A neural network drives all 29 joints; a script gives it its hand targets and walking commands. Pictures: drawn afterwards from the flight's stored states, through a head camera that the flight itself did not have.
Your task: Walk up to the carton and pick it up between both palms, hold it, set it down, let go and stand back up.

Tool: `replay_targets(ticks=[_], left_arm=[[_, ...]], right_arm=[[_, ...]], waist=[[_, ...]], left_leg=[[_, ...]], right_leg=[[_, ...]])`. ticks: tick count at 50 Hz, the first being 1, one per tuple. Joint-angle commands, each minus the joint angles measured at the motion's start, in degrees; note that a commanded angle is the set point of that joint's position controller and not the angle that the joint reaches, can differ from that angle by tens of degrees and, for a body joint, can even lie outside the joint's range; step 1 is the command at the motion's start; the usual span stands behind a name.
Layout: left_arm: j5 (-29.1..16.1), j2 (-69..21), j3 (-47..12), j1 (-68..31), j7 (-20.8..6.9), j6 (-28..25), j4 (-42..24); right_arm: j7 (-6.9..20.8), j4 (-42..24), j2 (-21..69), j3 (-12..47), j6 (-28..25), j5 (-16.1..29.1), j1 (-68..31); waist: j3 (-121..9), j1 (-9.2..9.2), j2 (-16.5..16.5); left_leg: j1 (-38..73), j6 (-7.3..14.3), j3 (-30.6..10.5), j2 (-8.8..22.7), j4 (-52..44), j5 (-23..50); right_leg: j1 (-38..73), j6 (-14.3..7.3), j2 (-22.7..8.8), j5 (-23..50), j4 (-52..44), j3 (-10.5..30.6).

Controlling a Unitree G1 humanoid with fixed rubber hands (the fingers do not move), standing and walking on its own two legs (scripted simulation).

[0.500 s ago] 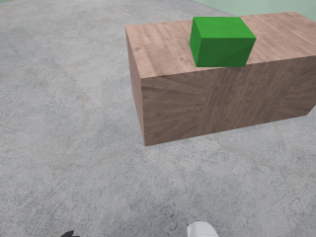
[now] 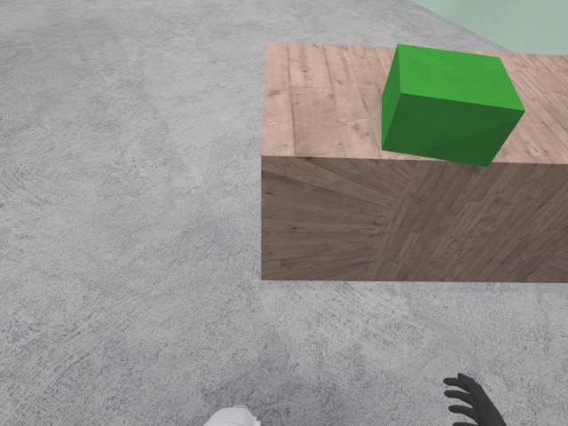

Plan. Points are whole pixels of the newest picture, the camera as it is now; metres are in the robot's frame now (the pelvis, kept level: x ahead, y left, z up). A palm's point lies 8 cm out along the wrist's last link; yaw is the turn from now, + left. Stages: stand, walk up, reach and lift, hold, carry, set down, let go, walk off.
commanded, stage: walk up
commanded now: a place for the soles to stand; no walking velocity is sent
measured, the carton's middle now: (441, 103) +0.91 -0.34 -0.02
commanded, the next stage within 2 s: none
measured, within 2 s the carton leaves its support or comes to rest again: neither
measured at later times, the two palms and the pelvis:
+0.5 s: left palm (259, 382) +0.20 +0.07 -0.09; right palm out of the picture +0.19 -0.48 -0.10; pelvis +0.13 -0.20 +0.00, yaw +0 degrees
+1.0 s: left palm (345, 311) +0.32 -0.07 -0.09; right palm out of the picture +0.28 -0.61 -0.06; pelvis +0.23 -0.33 +0.03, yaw -1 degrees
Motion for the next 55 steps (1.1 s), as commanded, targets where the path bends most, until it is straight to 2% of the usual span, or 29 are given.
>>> replay_targets(ticks=[1,3,5,9,12,15,17,18,19,20,21,22,23,25,27,31,34,35,36,37,38,39,40,42,45,50,52,54,55], left_arm=[[1.7,8.6,2.7,-6.4,0.1,1.7,-10.3],[1.1,6.3,2.6,-6.3,-0.3,1.9,-10.0],[0.5,4.9,2.8,-1.3,-1.6,1.8,-7.8],[-0.2,2.7,2.8,-3.2,-3.6,1.4,-8.5],[0.1,2.0,3.1,-9.4,-3.9,0.6,-10.7],[-0.4,1.9,4.0,-8.0,-3.8,-0.3,-10.9],[-0.8,3.0,5.5,0.3,-3.2,-1.2,-8.5],[-0.9,5.5,6.7,6.1,-2.4,-1.9,-6.2],[-0.3,10.4,7.3,10.1,-1.5,-2.5,-5.3],[-0.2,13.3,6.2,9.2,-0.4,-3.1,-6.8],[-1.6,17.3,7.0,2.7,0.5,-2.6,-8.7],[-2.4,15.3,6.2,-2.6,0.8,-2.2,-9.4],[-1.8,12.6,5.2,-4.0,1.0,-2.1,-9.7],[-0.4,7.9,4.1,-6.5,1.1,-1.8,-10.7],[-0.3,6.1,3.0,-5.6,0.9,-2.1,-9.6],[-0.4,7.3,2.7,-3.3,1.0,-1.6,-8.5],[-0.6,7.7,2.1,-5.2,0.8,-0.6,-8.6],[-0.4,6.9,1.6,-4.8,0.6,-0.5,-8.9],[-0.4,5.7,0.9,-3.7,0.4,-0.5,-9.6],[0.2,3.7,0.3,-1.8,0.1,0.0,-11.6],[1.6,7.7,2.0,-2.0,0.7,1.8,-11.3],[1.8,8.6,2.5,-3.6,0.7,2.9,-11.6],[1.6,8.1,2.7,-5.3,0.4,3.3,-12.1],[0.7,6.2,2.9,-3.7,-0.5,3.1,-11.2],[-0.1,3.2,2.9,-0.6,-2.4,2.3,-9.4],[-0.4,2.0,3.1,-7.7,-3.6,1.5,-12.2],[-0.6,1.9,3.6,-6.3,-3.5,1.2,-12.1],[-1.1,3.3,4.8,-0.4,-3.1,0.5,-10.5],[-1.0,5.2,6.0,5.7,-2.5,-0.2,-8.2]], right_arm=[[-4.1,-0.5,-14.5,-4.8,0.5,0.0,14.9],[-3.6,-0.6,-11.9,-3.3,-0.3,-0.5,8.0],[-2.7,-0.1,-10.5,-2.7,-1.0,-0.6,3.4],[-2.0,2.1,-12.3,-3.4,-1.9,-0.4,2.5],[-1.6,3.9,-13.7,-3.8,-2.3,-0.4,6.2],[-1.1,3.6,-15.5,-4.8,-1.5,-1.0,5.6],[-1.1,3.0,-15.3,-4.5,-0.1,-1.4,3.6],[-1.0,2.8,-11.4,-3.2,0.7,-1.6,4.9],[-0.4,1.5,-5.1,-1.2,1.0,-1.2,5.9],[-0.5,-1.6,-1.7,0.1,1.1,-0.1,3.9],[-1.2,-3.3,-4.6,-0.4,1.5,1.5,3.5],[-1.5,-2.9,-7.2,-1.2,1.7,1.6,2.0],[-1.5,-1.1,-8.3,-1.8,1.7,1.6,3.9],[-1.2,2.2,-9.5,-2.5,1.8,1.9,8.2],[-0.8,1.8,-7.4,-1.8,1.0,1.5,7.3],[-0.8,-0.4,-3.9,-0.8,0.6,1.8,3.1],[-1.3,0.3,-4.6,-1.6,0.1,1.0,7.6],[-1.8,0.7,-6.2,-2.4,0.1,0.3,10.7],[-2.4,0.7,-9.1,-3.3,0.2,-0.6,14.2],[-3.2,0.2,-13.5,-4.2,0.3,-1.7,18.1],[-4.0,1.5,-13.5,-4.3,1.2,-0.9,18.0],[-4.7,1.0,-13.3,-4.3,1.4,-0.5,13.6],[-4.7,0.9,-12.6,-3.9,1.1,-0.4,9.4],[-3.9,0.5,-10.2,-2.7,0.1,-0.5,2.7],[-2.9,2.0,-10.0,-2.9,-1.0,-0.3,0.4],[-2.2,3.5,-13.4,-4.0,-1.2,-0.4,3.6],[-2.0,3.1,-15.4,-4.9,-0.4,-0.9,3.1],[-1.8,2.5,-15.4,-4.5,0.8,-0.8,1.2],[-1.7,2.1,-12.9,-3.6,1.6,-1.0,1.4]], waist=[[-3.0,-8.35,4.2],[2.0,-5.45,5.6],[1.6,-2.45,8.3],[3.0,-2.14,13.2],[3.0,-4.72,10.8],[-0.2,-3.61,14.1],[-3.0,0.76,9.3],[-3.8,3.22,0.0],[-4.1,5.72,-14.3],[-1.2,5.8,-19.0],[-0.1,3.14,-17.7],[4.2,1.54,-13.1],[5.6,-0.13,-10.0],[3.4,-2.34,-4.3],[1.5,-1.55,-2.3],[-1.2,-0.1,-3.1],[-3.4,-4.16,-0.2],[-4.6,-5.95,1.5],[-7.2,-8.36,5.0],[-11.0,-10.54,14.2],[-9.2,-9.41,7.0],[-5.4,-8.13,6.0],[-1.2,-7.09,6.5],[3.6,-3.84,7.5],[1.2,-2.0,12.1],[0.3,-4.41,13.4],[-1.2,-3.66,16.0],[-3.0,-0.34,11.6],[-4.1,2.36,3.6]], left_leg=[[24.5,14.5,-47.1,27.8,-24.5,-25.0],[14.9,10.7,-29.9,21.3,-23.1,-15.2],[7.9,8.0,-18.4,16.0,-24.2,-10.3],[3.2,7.5,-10.5,13.9,-25.3,-13.2],[3.9,7.3,-10.1,15.1,-24.4,-15.2],[0.9,6.4,-8.4,15.8,-20.4,-19.4],[-5.8,5.2,-6.1,14.4,-11.4,-25.3],[-10.2,3.1,-2.7,9.5,1.1,-25.3],[-15.5,0.6,0.1,3.2,21.3,-25.7],[-23.7,-1.8,-4.9,-0.3,31.4,-24.5],[-23.5,-1.8,-10.3,1.4,34.2,-22.3],[-21.8,-2.1,-11.8,3.2,36.2,-18.3],[-20.5,-2.7,-10.2,3.2,35.8,-15.3],[-13.4,-3.3,-8.4,4.2,28.3,-10.4],[-10.0,-3.8,-5.5,3.2,22.1,-10.0],[-2.1,-2.7,0.0,1.5,6.5,-4.7],[14.5,-0.8,0.9,0.0,-5.1,8.7],[22.2,0.7,-2.2,1.0,-6.8,8.2],[29.9,4.5,-13.0,8.6,-10.0,2.3],[33.9,13.0,-41.2,27.6,-17.9,-8.1],[29.8,17.6,-48.1,31.6,-21.4,-17.3],[23.8,17.5,-45.1,30.5,-22.8,-22.0],[17.1,15.0,-39.3,27.3,-24.1,-22.8],[8.1,9.9,-24.7,20.7,-24.5,-16.0],[5.5,7.3,-12.7,14.8,-23.8,-9.3],[3.3,6.4,-8.3,14.4,-21.6,-14.4],[1.6,6.5,-8.6,15.7,-19.0,-18.6],[-6.1,5.3,-7.4,14.8,-12.1,-25.1],[-10.9,3.6,-5.6,11.6,-2.4,-26.8]], right_leg=[[-32.0,3.2,-3.2,-0.3,28.0,12.5],[-28.8,4.3,-5.0,5.8,24.5,13.7],[-21.1,5.3,-4.3,10.8,21.4,12.5],[-18.8,5.5,-5.8,15.8,11.8,10.6],[-16.4,4.7,-6.6,17.1,2.2,8.7],[-6.1,2.9,-5.6,12.7,-3.9,6.0],[7.3,2.0,-3.3,13.7,-9.7,2.7],[14.2,1.6,-1.2,11.5,-12.5,2.7],[16.1,-0.6,-5.5,2.6,-19.9,12.3],[12.5,-3.2,-16.8,2.2,-28.8,32.4],[6.1,-9.2,-22.7,-3.2,-37.9,42.8],[0.5,-9.6,-21.5,-7.6,-39.6,39.4],[0.6,-8.4,-19.1,-3.3,-36.9,33.3],[-0.9,-8.0,-15.1,9.0,-31.4,22.2],[0.9,-9.8,-14.3,27.2,-28.2,16.9],[2.3,-8.5,-12.5,38.6,-24.3,12.1],[-6.4,-4.4,-9.5,31.3,-16.7,10.0],[-11.6,-2.0,-9.2,27.2,-12.5,10.6],[-17.5,1.6,-6.3,22.0,-2.0,8.6],[-25.9,4.9,1.0,-4.0,16.5,5.4],[-27.6,4.3,-0.3,-7.0,24.4,10.6],[-29.4,4.1,-1.7,-3.0,28.7,12.0],[-29.3,4.3,-2.3,0.3,28.9,12.8],[-25.1,5.1,-3.5,6.0,23.8,14.7],[-19.3,5.7,-2.7,12.0,19.2,11.7],[-12.9,4.8,-5.2,12.4,0.8,8.5],[-7.3,4.2,-4.9,10.6,-3.1,6.7],[4.5,3.2,-2.8,13.7,-8.9,3.8],[12.1,2.9,-1.1,14.7,-12.5,3.6]])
